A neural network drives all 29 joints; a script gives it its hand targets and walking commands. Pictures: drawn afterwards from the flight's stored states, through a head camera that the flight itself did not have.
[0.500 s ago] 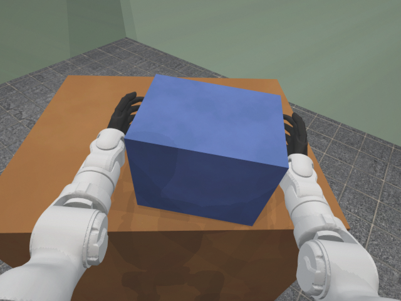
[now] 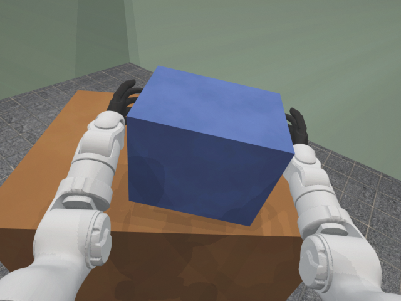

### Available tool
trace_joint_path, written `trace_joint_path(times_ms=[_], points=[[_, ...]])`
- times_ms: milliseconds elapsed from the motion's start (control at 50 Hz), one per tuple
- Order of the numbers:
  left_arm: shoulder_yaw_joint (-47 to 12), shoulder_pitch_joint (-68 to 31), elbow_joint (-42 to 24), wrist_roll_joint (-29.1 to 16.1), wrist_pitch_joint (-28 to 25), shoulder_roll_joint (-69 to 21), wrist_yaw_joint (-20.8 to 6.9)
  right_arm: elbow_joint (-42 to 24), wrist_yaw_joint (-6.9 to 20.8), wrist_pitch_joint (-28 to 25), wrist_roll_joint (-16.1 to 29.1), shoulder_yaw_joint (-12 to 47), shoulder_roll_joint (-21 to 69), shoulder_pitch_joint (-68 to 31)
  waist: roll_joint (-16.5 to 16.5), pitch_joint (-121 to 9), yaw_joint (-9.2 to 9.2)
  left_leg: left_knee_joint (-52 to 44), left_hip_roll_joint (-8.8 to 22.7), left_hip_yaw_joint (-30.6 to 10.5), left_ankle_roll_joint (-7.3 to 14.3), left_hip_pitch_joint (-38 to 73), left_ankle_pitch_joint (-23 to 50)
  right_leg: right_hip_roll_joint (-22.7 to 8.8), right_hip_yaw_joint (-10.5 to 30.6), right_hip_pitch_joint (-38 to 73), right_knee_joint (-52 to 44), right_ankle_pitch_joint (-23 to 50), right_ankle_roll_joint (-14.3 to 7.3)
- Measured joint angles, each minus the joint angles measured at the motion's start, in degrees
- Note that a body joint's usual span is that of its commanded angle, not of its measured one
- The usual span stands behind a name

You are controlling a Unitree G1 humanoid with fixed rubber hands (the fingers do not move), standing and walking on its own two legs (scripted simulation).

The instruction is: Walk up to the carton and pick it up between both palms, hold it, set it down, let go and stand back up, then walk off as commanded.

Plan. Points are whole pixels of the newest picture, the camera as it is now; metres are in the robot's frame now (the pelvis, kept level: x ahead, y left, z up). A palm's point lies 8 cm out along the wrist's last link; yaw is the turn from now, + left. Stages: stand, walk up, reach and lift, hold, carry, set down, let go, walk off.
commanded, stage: reach and lift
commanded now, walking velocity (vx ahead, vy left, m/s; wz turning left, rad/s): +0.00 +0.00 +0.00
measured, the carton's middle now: (204, 147) +0.42 +0.01 +0.14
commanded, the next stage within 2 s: hold in 1.72 s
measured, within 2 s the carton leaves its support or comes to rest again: neither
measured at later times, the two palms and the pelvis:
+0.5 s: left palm (116, 111) +0.38 +0.18 +0.23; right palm (305, 140) +0.38 -0.18 +0.20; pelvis -0.01 +0.00 +0.00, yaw +0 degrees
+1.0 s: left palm (113, 108) +0.37 +0.18 +0.24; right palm (311, 130) +0.38 -0.18 +0.23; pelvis -0.01 +0.00 +0.00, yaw +0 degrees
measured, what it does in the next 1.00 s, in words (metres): stands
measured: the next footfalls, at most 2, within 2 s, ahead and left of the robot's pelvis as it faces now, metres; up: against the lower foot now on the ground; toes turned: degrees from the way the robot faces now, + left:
none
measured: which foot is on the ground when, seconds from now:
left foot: down 0.00-1.00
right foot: down 0.00-1.00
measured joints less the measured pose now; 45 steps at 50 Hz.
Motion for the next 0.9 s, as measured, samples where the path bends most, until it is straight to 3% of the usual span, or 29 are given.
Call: trace_joint_path(times_ms=[340, 900], points=[[1.01, 1.87, -11.27, 2.55, 10.51, -1.92, 0.74, -3.65, 2.34, 5.99, 1.34, 0.0, -1.37, -0.68, 0.93, 0.0, -0.01, -0.02, 0.0, -0.03, 0.0, 0.63, 0.5, 0.01, 0.0, 0.63, 0.0, 0.48, 0.0], [1.46, 1.97, -17.41, 2.93, 18.12, -2.8, 2.13, -4.82, 4.27, 13.1, 3.06, 0.47, -3.85, -4.57, 0.58, 0.01, -0.01, -0.4, 0.0, -0.04, 0.01, 1.93, 0.75, 0.03, 0.0, 1.77, 0.0, 0.55, -0.04]])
